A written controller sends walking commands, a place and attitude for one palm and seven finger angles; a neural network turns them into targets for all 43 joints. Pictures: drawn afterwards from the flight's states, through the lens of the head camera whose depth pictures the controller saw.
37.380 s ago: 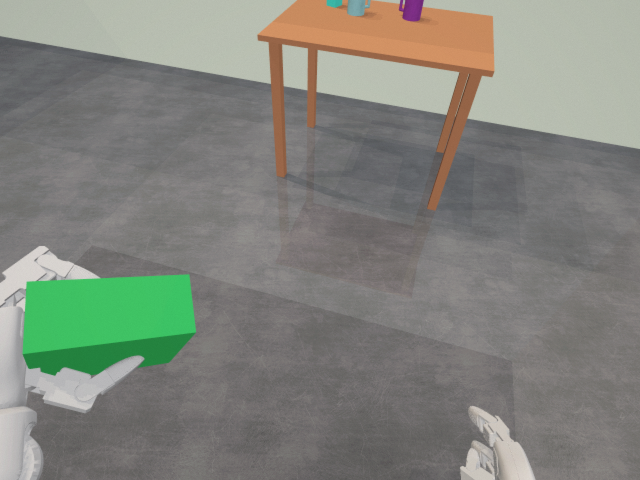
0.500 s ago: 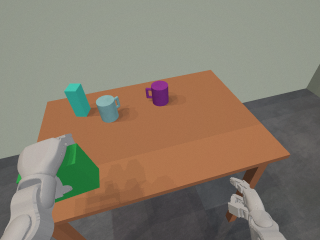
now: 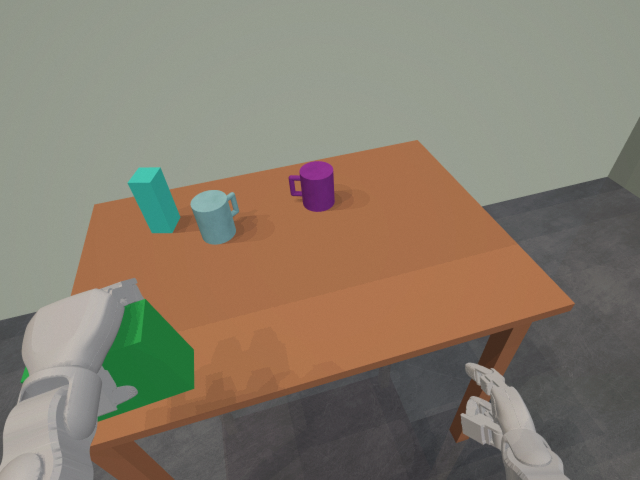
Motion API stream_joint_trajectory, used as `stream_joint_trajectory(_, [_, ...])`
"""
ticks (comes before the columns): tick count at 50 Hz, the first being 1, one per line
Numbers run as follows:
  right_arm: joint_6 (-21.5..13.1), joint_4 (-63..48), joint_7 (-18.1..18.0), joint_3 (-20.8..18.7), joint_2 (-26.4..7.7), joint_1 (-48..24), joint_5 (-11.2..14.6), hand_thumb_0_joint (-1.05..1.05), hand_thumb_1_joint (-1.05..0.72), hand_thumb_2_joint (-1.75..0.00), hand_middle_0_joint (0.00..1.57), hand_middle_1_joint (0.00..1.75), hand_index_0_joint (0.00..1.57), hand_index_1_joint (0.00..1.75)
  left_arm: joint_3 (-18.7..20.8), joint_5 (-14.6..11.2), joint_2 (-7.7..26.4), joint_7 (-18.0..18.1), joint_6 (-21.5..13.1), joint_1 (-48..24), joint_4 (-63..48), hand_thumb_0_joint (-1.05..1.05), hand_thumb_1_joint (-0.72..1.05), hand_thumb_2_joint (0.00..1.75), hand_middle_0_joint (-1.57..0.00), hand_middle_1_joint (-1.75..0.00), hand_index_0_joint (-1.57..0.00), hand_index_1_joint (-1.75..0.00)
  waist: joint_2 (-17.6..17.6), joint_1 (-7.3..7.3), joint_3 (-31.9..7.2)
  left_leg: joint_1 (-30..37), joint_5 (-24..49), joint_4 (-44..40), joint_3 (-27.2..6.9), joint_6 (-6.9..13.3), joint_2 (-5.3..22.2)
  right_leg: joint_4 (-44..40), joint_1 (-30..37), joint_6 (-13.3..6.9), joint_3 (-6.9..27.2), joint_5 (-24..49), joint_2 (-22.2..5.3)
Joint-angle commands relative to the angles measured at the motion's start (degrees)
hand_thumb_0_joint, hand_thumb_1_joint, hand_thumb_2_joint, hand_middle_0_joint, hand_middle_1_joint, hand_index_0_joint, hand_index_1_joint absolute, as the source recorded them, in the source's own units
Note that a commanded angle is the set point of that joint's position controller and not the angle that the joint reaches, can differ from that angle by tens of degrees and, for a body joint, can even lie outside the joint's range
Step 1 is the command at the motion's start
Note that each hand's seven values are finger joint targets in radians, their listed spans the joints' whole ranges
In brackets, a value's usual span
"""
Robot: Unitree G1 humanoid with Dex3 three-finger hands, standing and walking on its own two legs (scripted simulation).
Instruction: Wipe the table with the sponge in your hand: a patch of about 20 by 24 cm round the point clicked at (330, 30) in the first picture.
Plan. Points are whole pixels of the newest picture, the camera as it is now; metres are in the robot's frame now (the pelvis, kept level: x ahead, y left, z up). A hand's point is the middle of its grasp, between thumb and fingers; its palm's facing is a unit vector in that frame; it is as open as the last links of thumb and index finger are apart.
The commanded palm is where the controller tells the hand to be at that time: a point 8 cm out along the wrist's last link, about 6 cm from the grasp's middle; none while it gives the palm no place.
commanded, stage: bring the sponge back beside the body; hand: left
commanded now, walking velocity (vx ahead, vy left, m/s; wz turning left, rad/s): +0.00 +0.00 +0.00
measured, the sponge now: (129, 371) +0.19 +0.28 +0.06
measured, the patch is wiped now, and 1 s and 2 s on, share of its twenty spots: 1.00 1.00 1.00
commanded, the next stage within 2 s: step back with the hand held close in 0.28 s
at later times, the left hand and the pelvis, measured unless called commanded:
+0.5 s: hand (142, 334) +0.21 +0.25 +0.11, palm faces +0.25 -0.71 -0.66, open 9.8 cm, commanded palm +0.16 +0.28 +0.17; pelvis +0.00 +0.00 +0.00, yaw +0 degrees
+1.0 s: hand (107, 342) +0.18 +0.26 +0.14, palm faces +0.32 -0.85 -0.43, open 9.8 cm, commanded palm +0.13 +0.31 +0.17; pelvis -0.03 +0.03 -0.02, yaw +0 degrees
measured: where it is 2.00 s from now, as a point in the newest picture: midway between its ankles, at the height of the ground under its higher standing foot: outside the picture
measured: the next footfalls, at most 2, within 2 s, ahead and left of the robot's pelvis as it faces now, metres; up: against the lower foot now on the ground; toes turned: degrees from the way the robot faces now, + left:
right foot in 1.66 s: -0.12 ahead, -0.13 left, +0.00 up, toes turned -2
left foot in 1.88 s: -0.07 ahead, +0.12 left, +0.00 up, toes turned -3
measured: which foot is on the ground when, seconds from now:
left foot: down 0.00-1.00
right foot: down 0.00-1.00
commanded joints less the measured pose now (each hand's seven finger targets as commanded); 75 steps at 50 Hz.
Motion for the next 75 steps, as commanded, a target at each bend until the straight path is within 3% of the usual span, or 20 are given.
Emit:
stream_joint_trajectory(1, [-3.5,-11.1,-0.9,-2.3,-5.7,-15.8,0.3,0.00,-0.90,-0.90,0.20,0.30,0.20,0.30,9.1,1.7,12.6,2.5,-1.1,-11.4,-12.6,0.00,0.10,1.30,-1.20,-1.60,-1.20,-1.60,-0.4,0.04,-7.6,1.1,5.3,-3.6,-7.2,1.1,0.4,-4.8,-0.3,-2.6,8.7,0.1,-0.3])
stream_joint_trajectory(17, [-3.5,-11.0,-0.7,-2.0,-5.6,-14.8,0.1,0.00,-0.90,-0.90,0.20,0.30,0.20,0.30,8.8,2.0,12.1,2.7,-0.7,-12.3,-12.7,0.00,0.10,1.30,-1.20,-1.60,-1.20,-1.60,-0.3,0.43,-9.6,1.6,8.7,-2.8,-6.8,1.1,0.1,-3.9,1.0,-2.6,7.4,4.1,-0.7])
stream_joint_trajectory(20, [-2.7,-9.6,-1.0,-2.2,-6.0,-13.2,0.3,0.00,-0.90,-0.90,0.20,0.30,0.20,0.30,6.7,2.1,9.2,2.5,0.3,-7.7,-3.5,0.00,0.10,1.30,-1.20,-1.60,-1.20,-1.60,-3.2,-0.64,-4.6,0.0,7.6,-3.2,-6.4,0.7,0.3,-4.8,-2.1,-2.4,6.6,2.3,-0.6])
stream_joint_trajectory(21, [-3.3,-22.9,-0.8,-1.6,-2.8,-5.0,1.0,0.00,-0.90,-0.90,0.20,0.30,0.20,0.30,18.9,-46.7,1.7,4.3,-13.6,-23.1,-17.1,0.00,0.10,1.30,-1.20,-1.60,-1.20,-1.60,-6.8,-6.32,9.2,-1.1,-6.9,-0.7,-6.1,0.9,1.3,-9.9,-14.7,-1.2,11.6,-0.6,-1.9])
stream_joint_trajectory(22, [-4.4,-17.7,-1.2,-1.1,-4.3,-1.5,-0.9,0.00,-0.90,-0.90,0.20,0.30,0.20,0.30,22.7,-48.4,6.6,4.9,-19.2,-8.9,-7.9,0.00,0.10,1.30,-1.20,-1.60,-1.20,-1.60,-14.1,-4.87,-0.2,-0.5,-6.2,1.9,-6.8,2.0,1.5,-8.1,-13.4,-1.2,10.9,1.4,-3.4])
stream_joint_trajectory(24, [-4.4,-17.0,-2.0,-2.2,-3.7,3.1,-0.4,0.00,-0.90,-0.90,0.20,0.30,0.20,0.30,23.9,-52.3,5.3,5.4,-25.6,-3.1,-16.9,0.00,0.10,1.30,-1.20,-1.60,-1.20,-1.60,-15.2,-5.83,-9.3,2.5,-0.7,6.5,-6.2,1.3,2.9,-5.4,-10.9,-0.5,10.9,10.3,-9.9])
stream_joint_trajectory(26, [-5.1,-16.2,-2.7,-2.7,-5.2,3.1,-1.0,0.00,-0.90,-0.90,0.20,0.30,0.20,0.30,27.7,-53.2,8.2,6.7,-29.6,-1.5,-24.9,0.00,0.10,1.30,-1.20,-1.60,-1.20,-1.60,-3.5,-5.98,-13.1,2.5,4.5,6.4,-6.6,1.3,4.7,-0.6,-10.2,-1.0,11.2,16.6,-11.6])
stream_joint_trajectory(28, [-5.7,-15.7,-3.0,-3.1,-5.1,3.5,-1.2,0.00,-0.90,-0.90,0.20,0.30,0.20,0.30,26.9,-53.7,4.9,7.3,-31.5,4.3,-24.8,0.00,0.10,1.30,-1.20,-1.60,-1.20,-1.60,3.1,-6.12,-14.4,-0.5,10.1,6.4,-7.8,1.4,6.7,3.9,-9.4,-0.4,8.9,18.4,-11.0])
stream_joint_trajectory(31, [-5.8,-15.0,-3.0,-4.1,-5.5,4.4,-1.1,0.00,-0.90,-0.90,0.20,0.30,0.20,0.30,29.6,-53.3,6.0,7.8,-32.6,8.6,-22.6,0.00,0.10,1.30,-1.20,-1.60,-1.20,-1.60,1.2,-6.25,-14.3,-3.5,17.0,6.7,-9.8,1.1,8.8,7.4,-10.2,0.3,6.6,16.7,-9.6])
stream_joint_trajectory(36, [-5.6,-15.2,-3.1,-5.3,-5.6,4.8,-0.4,0.00,-0.90,-0.90,0.20,0.30,0.20,0.30,28.7,-53.2,4.0,7.5,-33.4,11.3,-19.7,0.00,0.10,1.30,-1.20,-1.60,-1.20,-1.60,-4.9,-7.24,-13.6,-7.7,14.2,7.7,-10.9,0.9,9.2,8.2,-11.9,0.4,5.9,13.1,-9.4])
stream_joint_trajectory(46, [-8.5,-15.2,-3.4,-5.6,-7.1,5.1,-1.3,0.00,-0.90,-0.90,0.20,0.30,0.20,0.30,30.2,-51.6,5.4,8.9,-36.4,10.3,-25.0,0.00,0.10,1.30,-1.20,-1.60,-1.20,-1.60,1.2,-7.28,-9.4,-21.6,-15.6,-0.3,-14.8,2.6,9.9,12.3,-11.1,0.9,4.3,-0.9,-5.6])
stream_joint_trajectory(51, [-9.6,-14.4,-3.6,-5.7,-7.3,6.3,-1.8,0.00,-0.90,-0.90,0.20,0.30,0.20,0.30,29.0,-50.5,2.8,8.5,-36.8,6.7,-21.7,0.00,0.10,1.30,-1.20,-1.60,-1.20,-1.60,2.2,-7.55,-7.8,-28.1,-24.6,-4.2,-16.8,4.3,12.1,17.1,-8.0,2.2,3.0,-4.4,-2.8])
stream_joint_trajectory(55, [-9.7,-14.1,-3.5,-5.4,-6.7,7.3,-1.5,0.00,-0.90,-0.90,0.20,0.30,0.20,0.30,25.9,-50.0,0.2,8.1,-36.6,2.8,-19.3,0.00,0.10,1.30,-1.20,-1.60,-1.20,-1.60,-4.4,-7.99,-5.6,-29.5,-26.4,1.5,-13.8,3.9,10.1,12.9,-10.1,1.3,5.9,-2.3,-5.1])
stream_joint_trajectory(58, [-9.2,-13.8,-3.3,-5.1,-5.7,7.1,-1.6,0.00,-0.90,-0.90,0.20,0.30,0.20,0.30,24.7,-50.7,0.6,8.4,-36.7,2.1,-21.1,0.00,0.10,1.30,-1.20,-1.60,-1.20,-1.60,-10.1,-8.78,-6.2,-22.1,-21.2,10.4,-10.4,1.4,6.2,4.4,-18.9,-2.1,13.9,-3.6,-11.6])
stream_joint_trajectory(61, [-8.8,-13.1,-3.0,-5.4,-5.3,7.0,-2.1,0.00,-0.90,-0.90,0.20,0.30,0.20,0.30,27.1,-50.9,3.8,9.4,-37.6,3.3,-24.8,0.00,0.10,1.30,-1.20,-1.60,-1.20,-1.60,-7.4,-9.36,-9.1,-17.7,-13.2,15.1,-9.4,0.0,5.3,3.7,-20.1,-4.7,16.7,6.1,-15.9])
stream_joint_trajectory(63, [-8.4,-13.6,-2.8,-5.4,-4.6,6.7,-2.0,0.00,-0.90,-0.90,0.20,0.30,0.20,0.30,27.6,-51.0,3.2,9.7,-38.2,6.3,-26.1,0.00,0.10,1.30,-1.20,-1.60,-1.20,-1.60,-5.2,-9.10,-11.5,-17.7,-8.0,11.1,-11.0,0.5,7.2,8.3,-17.2,-3.1,12.3,10.6,-13.4])
stream_joint_trajectory(65, [-8.1,-14.1,-2.7,-5.7,-5.1,5.9,-1.7,0.00,-0.90,-0.90,0.20,0.30,0.20,0.30,29.0,-51.1,3.3,9.7,-38.5,8.5,-26.2,0.00,0.10,1.30,-1.20,-1.60,-1.20,-1.60,-2.8,-8.63,-11.2,-19.8,-14.4,5.2,-12.9,1.5,9.7,11.4,-16.8,-0.9,8.1,1.5,-8.7])
stream_joint_trajectory(68, [-9.7,-14.2,-2.9,-6.0,-5.9,5.2,-3.2,0.00,-0.90,-0.90,0.20,0.30,0.20,0.30,30.6,-49.2,2.8,9.4,-38.6,7.3,-26.5,0.00,0.10,1.30,-1.20,-1.60,-1.20,-1.60,9.9,-8.15,-9.8,-30.8,-25.1,-11.8,-23.3,6.1,19.1,33.4,-9.7,3.5,1.7,-11.4,0.1])
stream_joint_trajectory(71, [-11.3,-12.4,-2.4,-6.3,-4.6,7.6,-2.7,0.00,-0.90,-0.90,0.20,0.30,0.20,0.30,28.9,-50.1,1.8,9.4,-37.9,5.5,-25.2,0.00,0.10,1.30,-1.20,-1.60,-1.20,-1.60,0.8,-7.73,-11.4,-14.0,-5.9,-6.1,-18.1,5.2,18.5,32.6,-20.0,3.4,1.7,-17.2,-0.9])
stream_joint_trajectory(75, [-12.7,-10.1,-2.1,-5.1,-4.4,7.4,-2.7,0.00,-0.90,-0.90,0.20,0.30,0.20,0.30,23.6,-50.5,-1.8,9.2,-37.0,4.6,-24.0,0.00,0.10,1.30,-1.20,-1.60,-1.20,-1.60,4.5,-7.44,-12.4,-3.9,8.4,-4.1,-14.7,3.1,17.3,16.2,-19.8,3.0,2.3,-13.9,-1.5])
